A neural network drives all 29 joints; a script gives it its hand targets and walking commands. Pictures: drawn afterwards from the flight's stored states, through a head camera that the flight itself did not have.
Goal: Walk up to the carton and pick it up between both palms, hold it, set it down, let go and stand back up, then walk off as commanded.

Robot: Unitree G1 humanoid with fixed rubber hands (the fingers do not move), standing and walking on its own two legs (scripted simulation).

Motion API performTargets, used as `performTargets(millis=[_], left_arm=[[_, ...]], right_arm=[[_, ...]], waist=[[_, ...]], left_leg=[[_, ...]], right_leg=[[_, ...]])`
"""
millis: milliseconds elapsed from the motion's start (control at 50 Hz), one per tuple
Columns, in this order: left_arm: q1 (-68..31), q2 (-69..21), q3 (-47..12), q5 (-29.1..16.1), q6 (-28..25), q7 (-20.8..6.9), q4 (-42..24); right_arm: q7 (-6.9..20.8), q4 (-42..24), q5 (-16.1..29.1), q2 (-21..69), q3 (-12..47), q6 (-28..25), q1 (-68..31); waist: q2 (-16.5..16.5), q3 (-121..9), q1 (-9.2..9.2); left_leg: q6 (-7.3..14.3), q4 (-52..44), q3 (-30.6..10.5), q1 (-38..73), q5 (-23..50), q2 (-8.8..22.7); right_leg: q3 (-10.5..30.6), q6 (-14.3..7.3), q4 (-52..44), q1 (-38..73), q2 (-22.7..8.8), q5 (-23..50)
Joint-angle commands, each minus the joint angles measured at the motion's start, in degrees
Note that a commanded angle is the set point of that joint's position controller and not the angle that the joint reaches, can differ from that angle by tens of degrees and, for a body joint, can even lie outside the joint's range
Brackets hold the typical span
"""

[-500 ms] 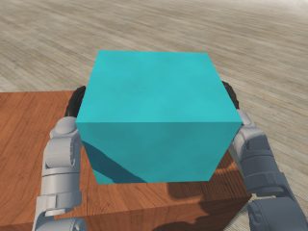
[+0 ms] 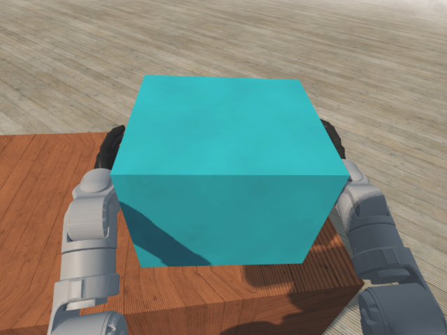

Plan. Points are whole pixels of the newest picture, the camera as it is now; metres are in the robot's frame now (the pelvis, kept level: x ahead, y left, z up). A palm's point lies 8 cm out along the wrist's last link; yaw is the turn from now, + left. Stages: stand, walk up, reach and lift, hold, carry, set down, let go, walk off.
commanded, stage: hold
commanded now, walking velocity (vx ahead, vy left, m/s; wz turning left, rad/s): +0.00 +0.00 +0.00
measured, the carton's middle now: (223, 169) +0.38 +0.00 +0.14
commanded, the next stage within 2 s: set down in 1.48 s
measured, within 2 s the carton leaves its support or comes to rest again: neither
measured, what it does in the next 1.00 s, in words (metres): stands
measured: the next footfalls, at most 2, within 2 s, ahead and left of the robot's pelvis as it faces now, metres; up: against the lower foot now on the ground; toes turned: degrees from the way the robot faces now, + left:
none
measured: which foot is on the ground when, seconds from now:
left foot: down 0.00-1.00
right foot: down 0.00-1.00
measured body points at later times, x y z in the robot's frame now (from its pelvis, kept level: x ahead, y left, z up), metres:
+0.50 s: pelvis +0.00 +0.00 +0.00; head -0.05 +0.03 +0.45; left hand +0.36 +0.20 +0.17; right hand +0.37 -0.19 +0.18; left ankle +0.05 +0.11 -0.75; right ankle -0.03 -0.12 -0.75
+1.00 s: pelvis +0.00 +0.00 +0.00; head -0.05 +0.02 +0.45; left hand +0.36 +0.20 +0.17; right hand +0.37 -0.19 +0.18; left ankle +0.05 +0.11 -0.75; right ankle -0.03 -0.12 -0.75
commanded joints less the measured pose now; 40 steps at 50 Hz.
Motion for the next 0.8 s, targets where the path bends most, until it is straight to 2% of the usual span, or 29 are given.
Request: performTargets(millis=[0,60,80,100,120,140,200,240,260,300,320,340,380,400,420,440,460,500,520,540,560,600,620,640,660,700,720,760,780], left_arm=[[-37.7,-29.2,-30.1,-10.3,-5.9,-5.5,-16.7],[-37.6,-26.6,-27.9,-9.7,-5.8,-5.9,-14.0],[-38.1,-27.0,-28.5,-9.7,-6.0,-5.8,-16.1],[-38.2,-28.0,-28.7,-10.0,-5.8,-5.9,-14.8],[-39.0,-28.6,-29.7,-10.6,-6.1,-5.8,-17.3],[-37.8,-27.9,-29.2,-9.9,-5.7,-5.7,-17.2],[-36.2,-26.5,-27.8,-9.2,-5.0,-6.3,-13.4],[-37.1,-25.2,-24.8,-7.2,-4.5,-6.8,-9.4],[-37.2,-25.9,-25.9,-8.1,-4.7,-6.9,-11.2],[-38.0,-26.5,-24.8,-7.4,-4.5,-7.3,-10.2],[-38.7,-27.0,-25.6,-7.9,-5.0,-7.0,-11.9],[-39.5,-27.8,-26.7,-8.5,-5.2,-7.0,-12.2],[-40.7,-27.9,-28.3,-10.0,-5.9,-6.2,-12.9],[-39.6,-29.0,-30.2,-10.9,-6.1,-6.0,-15.0],[-40.2,-29.4,-30.2,-11.5,-6.4,-5.6,-15.6],[-37.8,-29.9,-31.0,-11.2,-6.0,-5.4,-16.1],[-38.5,-28.6,-29.5,-10.7,-6.5,-5.3,-16.0],[-37.8,-27.5,-27.4,-9.1,-5.1,-5.5,-12.9],[-36.6,-27.6,-28.0,-9.4,-5.0,-5.4,-14.0],[-39.6,-28.2,-26.9,-8.7,-4.7,-5.7,-10.0],[-39.3,-28.6,-27.2,-9.1,-4.7,-5.7,-12.9],[-37.5,-28.6,-27.7,-9.4,-4.7,-5.6,-12.7],[-39.3,-28.2,-27.1,-9.2,-4.8,-5.8,-10.5],[-40.6,-27.8,-26.5,-9.0,-4.9,-5.8,-9.9],[-39.2,-27.9,-26.6,-8.5,-4.8,-6.0,-10.5],[-41.2,-27.9,-26.6,-8.9,-5.0,-5.8,-9.3],[-38.5,-28.0,-25.8,-8.1,-4.5,-6.1,-9.5],[-38.5,-27.9,-26.2,-8.5,-5.2,-6.0,-11.0],[-41.1,-28.9,-27.0,-8.7,-5.6,-6.2,-11.6]], right_arm=[[8.3,-30.2,8.2,33.6,22.8,-6.0,-47.3],[8.0,-28.1,6.6,33.8,22.7,-5.5,-45.7],[8.0,-29.4,6.6,33.8,23.1,-5.3,-45.3],[8.3,-27.7,6.6,33.7,22.9,-5.0,-45.3],[8.6,-28.0,7.0,33.3,22.3,-5.3,-45.4],[8.5,-28.6,7.2,33.6,23.0,-5.2,-44.5],[8.1,-28.5,6.4,31.9,21.3,-4.7,-45.9],[8.0,-22.9,5.2,32.0,20.0,-3.9,-43.6],[8.2,-24.7,5.1,32.4,20.5,-4.4,-45.0],[8.6,-20.8,5.0,31.6,18.7,-3.8,-43.9],[8.7,-22.4,5.6,32.9,19.8,-4.6,-44.6],[8.8,-22.1,5.4,32.5,19.3,-4.5,-45.1],[9.1,-25.6,6.3,33.8,20.3,-5.6,-47.7],[8.9,-29.2,6.4,33.8,21.2,-6.2,-47.8],[8.9,-27.9,7.2,34.0,21.6,-5.9,-48.0],[8.6,-28.2,7.3,33.2,22.0,-5.9,-45.6],[8.5,-28.5,7.3,33.9,22.8,-5.9,-46.1],[8.8,-25.2,6.6,32.8,21.8,-4.9,-45.1],[9.1,-27.7,6.9,32.4,22.0,-5.1,-46.1],[9.5,-21.8,5.7,31.6,20.0,-4.9,-47.0],[9.6,-25.3,6.3,32.4,20.5,-5.3,-47.1],[9.6,-26.8,7.0,32.7,21.3,-5.4,-46.8],[9.7,-23.7,6.3,32.2,20.1,-4.9,-47.3],[9.7,-23.0,6.0,32.1,19.1,-5.1,-48.4],[9.5,-21.0,5.2,32.1,18.7,-4.7,-45.1],[9.8,-21.7,5.8,32.6,18.8,-4.9,-48.1],[9.8,-20.2,5.7,32.4,19.6,-4.5,-45.3],[9.7,-22.4,6.6,33.6,20.3,-5.3,-47.4],[9.7,-23.5,6.4,33.1,19.9,-5.9,-49.3]], waist=[[3.4,-29.6,0.23],[2.2,-25.7,0.66],[1.5,-25.9,0.42],[1.7,-24.0,0.54],[2.8,-26.7,-0.28],[2.8,-26.1,0.06],[1.5,-23.5,-0.69],[1.9,-19.6,-0.22],[1.2,-21.0,-0.11],[2.3,-19.2,-0.65],[2.2,-23.5,0.15],[2.7,-22.3,-1.37],[3.2,-26.2,0.22],[3.3,-29.5,-0.28],[3.1,-28.7,0.26],[4.6,-30.3,-1.17],[3.3,-28.8,0.56],[3.5,-24.5,0.41],[3.4,-24.9,0.91],[3.7,-20.3,0.29],[2.2,-22.8,0.25],[2.2,-24.0,0.82],[1.2,-21.0,0.09],[2.0,-21.8,0.32],[2.8,-21.7,-0.66],[2.4,-22.0,0.52],[2.5,-20.0,0.52],[2.0,-22.8,1.19],[2.7,-24.4,0.68]], left_leg=[[-0.9,4.4,-1.8,26.3,14.3,-1.2],[-0.2,4.1,-1.3,24.1,10.8,-1.5],[-0.1,3.8,-1.3,24.2,10.7,-1.7],[-0.3,3.1,-1.6,23.9,9.5,-1.5],[-0.9,3.4,-1.8,24.8,9.2,-1.1],[-0.5,4.1,-1.8,24.4,11.2,-1.2],[-0.1,2.9,-1.7,23.2,7.9,-1.4],[0.2,2.1,-1.4,21.4,5.1,-1.6],[0.3,2.3,-1.4,21.9,5.8,-1.3],[-0.3,1.6,-1.5,21.8,5.2,-1.0],[-0.2,2.0,-1.5,22.7,5.7,-1.0],[-0.4,1.9,-1.7,22.7,5.7,-0.7],[-0.4,2.8,-1.7,22.9,6.9,-1.0],[-0.9,3.5,-1.7,24.3,9.4,-0.9],[-1.2,3.7,-2.0,24.8,11.8,-0.9],[-2.0,4.3,-1.9,26.3,14.8,-0.7],[-1.2,4.0,-1.7,26.2,13.4,-1.1],[-0.8,3.0,-1.6,23.6,9.5,-1.3],[-0.6,2.9,-2.2,23.2,8.8,-0.7],[-0.8,1.7,-1.9,21.9,4.8,-0.5],[-0.5,1.9,-1.8,22.2,5.8,-0.4],[-0.6,2.6,-2.0,22.8,8.1,-0.4],[-0.3,1.6,-1.9,22.2,4.7,-0.5],[-0.3,1.8,-1.6,22.3,4.6,-0.6],[-0.8,1.9,-1.7,23.3,5.7,-0.4],[-0.5,1.5,-1.6,21.4,3.3,-0.5],[-0.3,1.7,-1.3,21.2,4.7,-0.9],[0.1,2.4,-1.4,22.2,6.6,-0.9],[-0.4,2.6,-1.5,23.4,7.5,-0.8]], right_leg=[[-1.6,2.3,-1.7,-8.2,2.3,19.7],[-0.9,2.6,-2.1,-8.1,1.3,17.9],[-1.4,2.7,-1.8,-7.8,1.7,17.9],[-1.5,2.4,-2.4,-9.1,1.8,15.0],[-1.3,2.1,-2.3,-9.0,1.8,14.0],[-1.1,2.0,-1.8,-7.7,1.8,16.5],[-1.2,2.4,-2.8,-9.3,1.6,14.8],[-0.7,2.4,-3.2,-9.8,0.8,12.4],[-0.9,2.2,-3.1,-9.6,0.9,12.6],[-0.8,1.7,-3.6,-10.1,1.1,9.8],[-1.2,1.9,-2.7,-9.0,1.4,10.8],[-1.3,1.6,-3.0,-9.8,1.3,10.5],[-1.2,1.6,-2.6,-10.0,1.7,10.7],[-1.7,1.9,-1.7,-8.3,2.1,14.0],[-1.6,2.0,-1.6,-8.9,2.4,16.2],[-1.9,1.8,-1.6,-7.6,2.5,18.3],[-1.8,2.2,-2.0,-8.3,2.2,17.2],[-1.6,1.7,-2.9,-8.4,2.0,12.4],[-1.5,1.5,-2.6,-8.7,2.0,12.3],[-1.6,1.3,-3.1,-11.2,1.8,6.6],[-1.8,1.3,-2.7,-9.4,2.0,8.3],[-1.4,1.3,-2.6,-9.6,2.2,11.1],[-1.7,1.5,-3.4,-11.5,1.9,7.2],[-1.5,1.3,-3.5,-11.9,1.8,7.2],[-1.4,1.3,-3.1,-10.6,1.6,9.2],[-1.4,1.2,-3.2,-10.8,2.0,5.7],[-1.1,1.4,-3.4,-10.0,1.4,7.9],[-1.1,1.8,-2.7,-9.4,1.7,10.9],[-1.6,1.8,-2.5,-10.0,1.8,11.1]])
